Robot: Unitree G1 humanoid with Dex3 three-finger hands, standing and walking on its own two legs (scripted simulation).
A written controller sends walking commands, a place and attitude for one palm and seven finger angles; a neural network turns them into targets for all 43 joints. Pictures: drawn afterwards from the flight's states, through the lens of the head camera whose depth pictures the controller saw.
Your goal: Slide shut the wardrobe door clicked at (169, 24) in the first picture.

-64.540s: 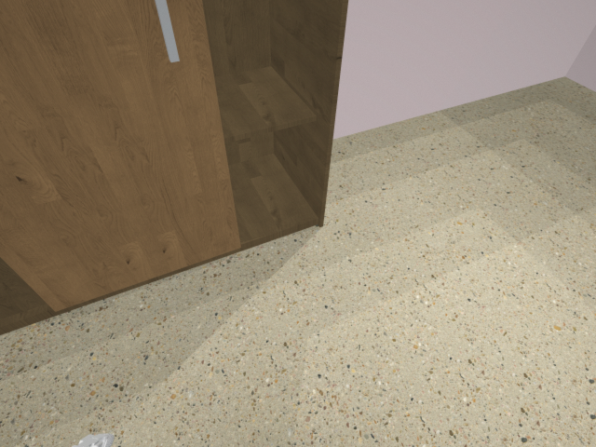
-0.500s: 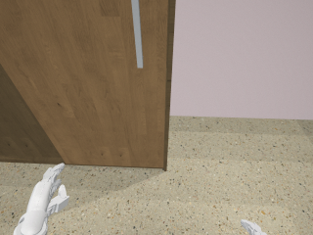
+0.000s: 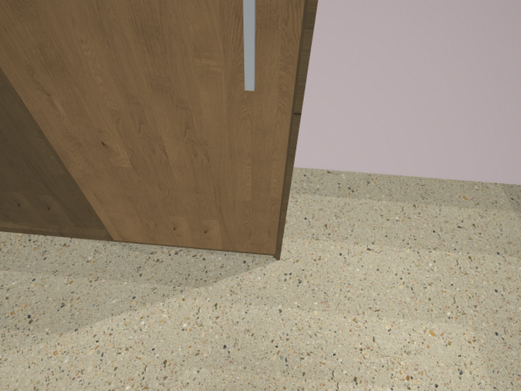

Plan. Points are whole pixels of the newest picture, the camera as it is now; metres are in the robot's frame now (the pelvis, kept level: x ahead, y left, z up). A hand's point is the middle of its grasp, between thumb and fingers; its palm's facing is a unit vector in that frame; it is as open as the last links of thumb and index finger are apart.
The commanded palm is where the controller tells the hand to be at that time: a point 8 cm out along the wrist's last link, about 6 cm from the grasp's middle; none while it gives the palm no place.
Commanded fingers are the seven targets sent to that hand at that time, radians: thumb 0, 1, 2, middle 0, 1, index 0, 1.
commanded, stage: let the arm hang, fingers relaxed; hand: left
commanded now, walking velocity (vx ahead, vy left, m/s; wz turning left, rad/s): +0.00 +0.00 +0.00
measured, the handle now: (250, 9) +0.69 +0.07 +0.24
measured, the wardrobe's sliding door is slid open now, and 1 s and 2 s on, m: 0.00 0.00 0.00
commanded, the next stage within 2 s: look to check the result in 0.46 s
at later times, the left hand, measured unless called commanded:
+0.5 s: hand out of the picture +0.11 +0.22 -0.16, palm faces -0.03 -0.95 -0.31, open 7.4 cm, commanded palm none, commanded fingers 0.00 0.90 0.90 -0.20 -0.30 -0.20 -0.30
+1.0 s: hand out of the picture +0.14 +0.19 -0.16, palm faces -0.04 -0.95 -0.31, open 7.4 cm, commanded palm none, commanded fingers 0.00 0.90 0.90 -0.20 -0.30 -0.20 -0.30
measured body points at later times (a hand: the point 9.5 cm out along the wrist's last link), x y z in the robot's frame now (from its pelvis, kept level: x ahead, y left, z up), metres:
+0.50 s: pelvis +0.02 -0.01 +0.00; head +0.04 -0.02 +0.45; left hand +0.11 +0.27 -0.13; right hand +0.10 -0.30 -0.14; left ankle +0.05 +0.09 -0.74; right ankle +0.01 -0.14 -0.74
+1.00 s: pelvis +0.06 -0.03 +0.01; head +0.09 -0.04 +0.45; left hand +0.14 +0.24 -0.13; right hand +0.13 -0.31 -0.14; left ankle +0.05 +0.09 -0.74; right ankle +0.01 -0.14 -0.74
